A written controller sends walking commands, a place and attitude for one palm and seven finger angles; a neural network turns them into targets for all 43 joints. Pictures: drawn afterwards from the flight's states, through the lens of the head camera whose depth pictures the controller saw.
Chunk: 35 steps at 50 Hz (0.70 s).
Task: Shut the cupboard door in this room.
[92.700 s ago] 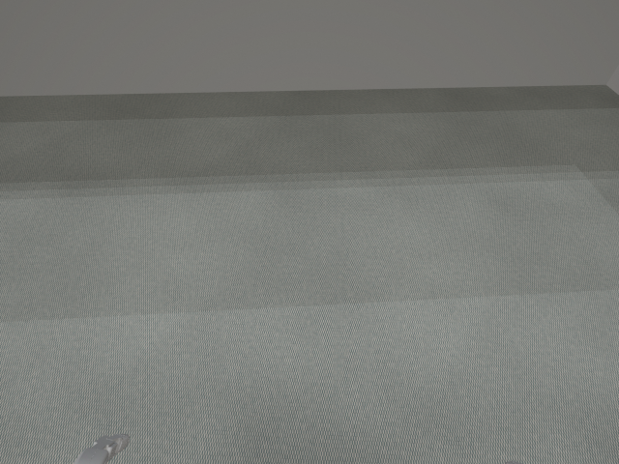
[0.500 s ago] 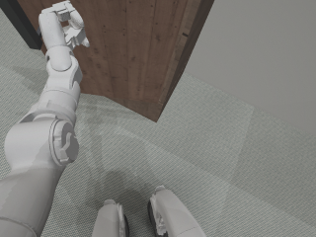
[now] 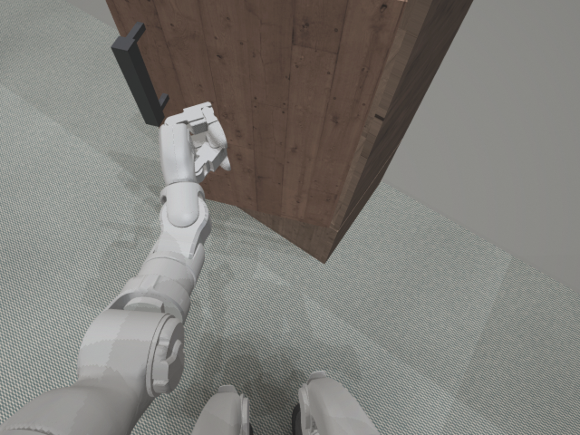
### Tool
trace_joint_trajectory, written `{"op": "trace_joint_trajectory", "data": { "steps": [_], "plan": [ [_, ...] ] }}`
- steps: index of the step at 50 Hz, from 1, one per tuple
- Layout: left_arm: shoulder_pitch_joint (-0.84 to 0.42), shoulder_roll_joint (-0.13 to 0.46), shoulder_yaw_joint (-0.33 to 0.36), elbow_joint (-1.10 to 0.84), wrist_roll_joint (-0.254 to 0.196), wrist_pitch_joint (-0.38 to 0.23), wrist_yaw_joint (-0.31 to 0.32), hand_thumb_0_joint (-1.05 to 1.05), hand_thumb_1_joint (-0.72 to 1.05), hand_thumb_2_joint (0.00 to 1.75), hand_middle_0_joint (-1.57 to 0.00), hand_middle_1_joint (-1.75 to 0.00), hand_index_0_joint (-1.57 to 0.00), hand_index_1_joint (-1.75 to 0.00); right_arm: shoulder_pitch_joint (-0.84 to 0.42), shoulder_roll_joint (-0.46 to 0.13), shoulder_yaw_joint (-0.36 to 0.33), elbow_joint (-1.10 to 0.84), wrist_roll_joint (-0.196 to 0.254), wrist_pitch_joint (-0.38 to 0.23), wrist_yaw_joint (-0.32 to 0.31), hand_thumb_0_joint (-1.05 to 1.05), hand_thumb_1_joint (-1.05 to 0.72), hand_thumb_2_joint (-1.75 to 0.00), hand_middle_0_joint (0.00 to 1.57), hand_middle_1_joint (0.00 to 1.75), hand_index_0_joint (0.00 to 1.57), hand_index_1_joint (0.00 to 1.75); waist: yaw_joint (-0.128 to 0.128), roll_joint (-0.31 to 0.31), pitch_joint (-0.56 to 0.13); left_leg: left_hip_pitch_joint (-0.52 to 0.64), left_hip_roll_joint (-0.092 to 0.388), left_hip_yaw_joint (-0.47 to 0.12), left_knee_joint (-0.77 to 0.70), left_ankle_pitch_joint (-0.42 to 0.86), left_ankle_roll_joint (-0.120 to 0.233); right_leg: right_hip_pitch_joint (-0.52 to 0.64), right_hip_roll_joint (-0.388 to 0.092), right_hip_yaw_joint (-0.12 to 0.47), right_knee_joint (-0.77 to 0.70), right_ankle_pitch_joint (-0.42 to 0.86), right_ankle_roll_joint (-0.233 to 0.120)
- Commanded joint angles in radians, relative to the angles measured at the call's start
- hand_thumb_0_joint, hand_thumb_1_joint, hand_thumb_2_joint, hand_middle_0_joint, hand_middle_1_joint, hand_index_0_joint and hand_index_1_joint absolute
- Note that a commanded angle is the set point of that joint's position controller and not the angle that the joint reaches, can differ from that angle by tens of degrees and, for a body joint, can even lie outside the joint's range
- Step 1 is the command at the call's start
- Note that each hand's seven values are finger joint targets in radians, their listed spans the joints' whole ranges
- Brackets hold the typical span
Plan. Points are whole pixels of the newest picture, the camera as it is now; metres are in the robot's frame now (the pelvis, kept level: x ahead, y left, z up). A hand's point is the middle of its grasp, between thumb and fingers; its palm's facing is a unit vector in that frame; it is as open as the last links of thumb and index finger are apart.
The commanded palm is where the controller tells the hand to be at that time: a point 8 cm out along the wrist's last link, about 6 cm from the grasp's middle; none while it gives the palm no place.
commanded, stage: draw the hand back to the body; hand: left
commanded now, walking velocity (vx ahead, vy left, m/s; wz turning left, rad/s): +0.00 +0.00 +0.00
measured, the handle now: (147, 77) +0.65 +0.17 +0.04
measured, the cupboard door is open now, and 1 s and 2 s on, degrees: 21 21 21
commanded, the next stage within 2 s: step back with the hand held close in 1.70 s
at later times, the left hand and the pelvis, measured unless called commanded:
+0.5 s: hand (148, 177) +0.41 +0.13 +0.12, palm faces +0.16 -0.99 +0.00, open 3.1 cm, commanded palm +0.36 +0.17 +0.12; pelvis +0.00 +0.00 +0.05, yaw -1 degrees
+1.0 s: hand out of the picture +0.28 +0.22 +0.20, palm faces +0.22 -0.94 -0.27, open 3.8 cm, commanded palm +0.24 +0.27 +0.22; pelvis +0.03 +0.02 +0.09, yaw +1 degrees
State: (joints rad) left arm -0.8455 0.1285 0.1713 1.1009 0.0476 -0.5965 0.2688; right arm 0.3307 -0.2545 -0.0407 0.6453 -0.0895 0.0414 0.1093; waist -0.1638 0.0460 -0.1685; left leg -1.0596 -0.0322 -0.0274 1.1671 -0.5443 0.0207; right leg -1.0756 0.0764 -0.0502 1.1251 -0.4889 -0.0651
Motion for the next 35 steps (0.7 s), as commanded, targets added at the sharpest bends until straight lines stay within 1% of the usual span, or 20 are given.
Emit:
{"op": "trace_joint_trajectory", "data": {
  "steps": [1, 3, 4, 5, 6, 8, 10, 11, 14, 15, 18, 19, 20, 22, 23, 24, 27, 31, 32, 35],
  "plan": [
    [-0.492, 0.144, 0.027, -0.047, 0.031, -0.003, 0.039, 0.00, 0.90, 0.90, -1.30, -1.50, -1.30, -1.50, 0.188, -0.136, -0.036, -0.027, 0.012, 0.009, -0.017, 0.00, -0.90, -0.90, 0.20, 0.30, 0.20, 0.30, -0.074, -0.049, -0.374, 0.155, -0.001, 0.003, -0.113, 0.281, 0.012, 0.322, -0.040, 0.075, -0.158, 0.394, 0.061],
    [-0.513, 0.166, 0.060, -0.038, 0.010, 0.010, 0.051, 0.00, 0.90, 0.90, -1.30, -1.50, -1.30, -1.50, 0.168, -0.134, -0.030, -0.042, 0.013, 0.008, -0.024, 0.00, -0.90, -0.90, 0.20, 0.30, 0.20, 0.30, -0.066, -0.074, -0.400, 0.116, -0.007, 0.009, -0.113, 0.246, 0.016, 0.366, -0.044, 0.093, -0.168, 0.369, 0.063],
    [-0.520, 0.158, 0.061, -0.037, -0.002, 0.010, 0.050, 0.00, 0.90, 0.90, -1.30, -1.50, -1.30, -1.50, 0.154, -0.130, -0.027, -0.048, 0.014, 0.004, -0.026, 0.00, -0.90, -0.90, 0.20, 0.30, 0.20, 0.30, -0.061, -0.058, -0.405, 0.108, -0.010, 0.012, -0.111, 0.233, 0.015, 0.370, -0.044, 0.096, -0.169, 0.357, 0.060],
    [-0.562, 0.184, 0.084, -0.059, -0.010, -0.008, 0.052, 0.00, 0.90, 0.90, -1.30, -1.50, -1.30, -1.50, 0.161, -0.132, -0.026, -0.047, 0.011, -0.001, -0.030, 0.00, -0.90, -0.90, 0.20, 0.30, 0.20, 0.30, -0.065, -0.058, -0.440, 0.131, -0.006, 0.006, -0.109, 0.253, 0.015, 0.370, -0.045, 0.091, -0.156, 0.374, 0.059],
    [-0.560, 0.171, 0.078, -0.068, -0.013, -0.025, 0.047, 0.00, 0.90, 0.90, -1.30, -1.50, -1.30, -1.50, 0.153, -0.129, -0.026, -0.047, 0.008, -0.008, -0.029, 0.00, -0.90, -0.90, 0.20, 0.30, 0.20, 0.30, -0.058, -0.036, -0.472, 0.141, -0.007, 0.005, -0.104, 0.264, 0.012, 0.365, -0.044, 0.088, -0.143, 0.378, 0.058],
    [-0.488, 0.245, 0.137, -0.185, -0.021, -0.071, 0.029, 0.00, 0.90, 0.90, -1.30, -1.50, -1.30, -1.50, 0.144, -0.131, -0.029, -0.073, 0.009, -0.014, -0.026, 0.00, -0.90, -0.90, 0.20, 0.30, 0.20, 0.30, 0.008, 0.003, -0.591, 0.211, -0.005, 0.011, -0.114, 0.326, 0.006, 0.440, -0.043, 0.092, -0.129, 0.433, 0.051],
    [-0.388, 0.249, 0.124, -0.260, -0.020, -0.090, -0.002, 0.00, 0.90, 0.90, -1.30, -1.50, -1.30, -1.50, 0.141, -0.127, -0.029, -0.097, 0.015, -0.013, -0.026, 0.00, -0.90, -0.90, 0.20, 0.30, 0.20, 0.30, 0.039, 0.012, -0.651, 0.259, -0.006, 0.019, -0.130, 0.380, 0.006, 0.512, -0.040, 0.096, -0.129, 0.507, 0.048],
    [-0.320, 0.261, 0.122, -0.290, -0.009, -0.083, -0.016, 0.00, 0.90, 0.90, -1.30, -1.50, -1.30, -1.50, 0.139, -0.124, -0.030, -0.106, 0.020, -0.007, -0.026, 0.00, -0.90, -0.90, 0.20, 0.30, 0.20, 0.30, 0.056, 0.025, -0.651, 0.277, -0.001, 0.026, -0.145, 0.405, 0.003, 0.535, -0.041, 0.095, -0.135, 0.534, 0.048],
    [-0.148, 0.210, 0.063, -0.377, -0.028, 0.005, -0.062, 0.00, 0.90, 0.90, -1.30, -1.50, -1.30, -1.50, 0.131, -0.123, -0.032, -0.141, 0.051, 0.011, -0.032, 0.00, -0.90, -0.90, 0.20, 0.30, 0.20, 0.30, 0.067, -0.043, -0.554, 0.285, 0.000, 0.046, -0.209, 0.372, 0.012, 0.613, -0.037, 0.101, -0.219, 0.535, 0.057],
    [-0.094, 0.180, 0.045, -0.410, -0.058, 0.041, -0.079, 0.00, 0.90, 0.90, -1.30, -1.50, -1.30, -1.50, 0.130, -0.123, -0.030, -0.158, 0.061, 0.013, -0.038, 0.00, -0.90, -0.90, 0.20, 0.30, 0.20, 0.30, 0.066, -0.065, -0.537, 0.303, -0.002, 0.049, -0.236, 0.368, 0.015, 0.649, -0.035, 0.102, -0.250, 0.538, 0.058],
    [-0.012, 0.161, 0.038, -0.555, -0.159, 0.131, -0.124, 0.00, 0.90, 0.90, -1.30, -1.50, -1.30, -1.50, 0.097, -0.126, -0.025, -0.184, 0.098, 0.010, -0.069, 0.00, -0.90, -0.90, 0.20, 0.30, 0.20, 0.30, 0.061, -0.179, -0.416, 0.316, -0.002, 0.055, -0.305, 0.305, 0.022, 0.724, -0.048, 0.127, -0.364, 0.492, 0.080],
    [0.001, 0.149, 0.026, -0.606, -0.181, 0.141, -0.135, 0.00, 0.90, 0.90, -1.30, -1.50, -1.30, -1.50, 0.079, -0.123, -0.023, -0.189, 0.106, 0.002, -0.080, 0.00, -0.90, -0.90, 0.20, 0.30, 0.20, 0.30, 0.063, -0.186, -0.376, 0.332, -0.004, 0.055, -0.323, 0.277, 0.023, 0.720, -0.051, 0.130, -0.397, 0.437, 0.081],
    [-0.020, 0.140, 0.005, -0.679, -0.193, 0.136, -0.143, 0.00, 0.90, 0.90, -1.30, -1.50, -1.30, -1.50, 0.063, -0.121, -0.017, -0.194, 0.109, -0.009, -0.091, 0.00, -0.90, -0.90, 0.20, 0.30, 0.20, 0.30, 0.059, -0.153, -0.353, 0.368, -0.002, 0.053, -0.338, 0.272, 0.025, 0.714, -0.053, 0.131, -0.413, 0.403, 0.077],
    [0.011, 0.144, -0.011, -0.714, -0.189, 0.123, -0.156, 0.00, 0.90, 0.90, -1.30, -1.50, -1.30, -1.50, 0.043, -0.115, -0.013, -0.175, 0.110, -0.027, -0.103, 0.00, -0.90, -0.90, 0.20, 0.30, 0.20, 0.30, 0.059, -0.112, -0.266, 0.413, 0.003, 0.048, -0.363, 0.255, 0.028, 0.666, -0.050, 0.115, -0.432, 0.353, 0.071],
    [0.031, 0.156, -0.014, -0.735, -0.178, 0.111, -0.161, 0.00, 0.90, 0.90, -1.30, -1.50, -1.30, -1.50, 0.036, -0.113, -0.012, -0.169, 0.108, -0.035, -0.106, 0.00, -0.90, -0.90, 0.20, 0.30, 0.20, 0.30, 0.064, -0.107, -0.247, 0.428, 0.006, 0.041, -0.374, 0.249, 0.028, 0.655, -0.051, 0.111, -0.434, 0.332, 0.069],
    [0.073, 0.140, -0.044, -0.747, -0.164, 0.105, -0.171, 0.00, 0.90, 0.90, -1.30, -1.50, -1.30, -1.50, 0.022, -0.111, -0.010, -0.170, 0.107, -0.043, -0.106, 0.00, -0.90, -0.90, 0.20, 0.30, 0.20, 0.30, 0.068, -0.074, -0.225, 0.450, 0.006, 0.039, -0.384, 0.247, 0.027, 0.639, -0.050, 0.103, -0.432, 0.323, 0.063],
    [0.215, 0.147, -0.055, -0.756, -0.153, 0.129, -0.199, 0.00, 0.90, 0.90, -1.27, -1.47, -1.27, -1.47, -0.011, -0.107, -0.005, -0.179, 0.114, -0.056, -0.106, 0.00, -0.90, -0.90, 0.20, 0.30, 0.20, 0.30, 0.101, 0.031, -0.189, 0.520, 0.007, 0.033, -0.423, 0.256, 0.019, 0.621, -0.049, 0.079, -0.436, 0.310, 0.045],
    [0.400, 0.183, -0.006, -0.830, -0.209, 0.230, -0.238, 0.00, 0.90, 0.90, -1.16, -1.35, -1.16, -1.35, -0.073, -0.107, 0.006, -0.231, 0.136, -0.061, -0.114, 0.00, -0.90, -0.90, 0.20, 0.30, 0.20, 0.30, 0.154, -0.013, -0.175, 0.540, 0.004, 0.029, -0.480, 0.270, 0.014, 0.721, -0.059, 0.082, -0.477, 0.305, 0.043],
    [0.413, 0.256, -0.075, -0.933, -0.125, 0.259, -0.226, 0.00, 0.90, 0.90, -1.13, -1.32, -1.13, -1.32, -0.109, -0.077, 0.001, -0.250, 0.151, -0.022, -0.128, 0.00, -0.90, -0.90, 0.20, 0.30, 0.20, 0.30, 0.142, -0.070, -0.227, 0.583, 0.002, 0.029, -0.522, 0.276, 0.014, 0.829, -0.092, 0.142, -0.520, 0.317, 0.058],
    [0.479, 0.283, -0.043, -1.090, -0.134, 0.326, -0.211, 0.00, 0.90, 0.90, -1.05, -1.23, -1.05, -1.23, -0.175, -0.076, 0.012, -0.287, 0.156, -0.002, -0.165, 0.00, -0.90, -0.90, 0.20, 0.30, 0.20, 0.30, 0.154, -0.053, -0.173, 0.647, 0.010, 0.023, -0.573, 0.324, 0.020, 0.874, -0.096, 0.121, -0.557, 0.375, 0.056]
  ]
}}
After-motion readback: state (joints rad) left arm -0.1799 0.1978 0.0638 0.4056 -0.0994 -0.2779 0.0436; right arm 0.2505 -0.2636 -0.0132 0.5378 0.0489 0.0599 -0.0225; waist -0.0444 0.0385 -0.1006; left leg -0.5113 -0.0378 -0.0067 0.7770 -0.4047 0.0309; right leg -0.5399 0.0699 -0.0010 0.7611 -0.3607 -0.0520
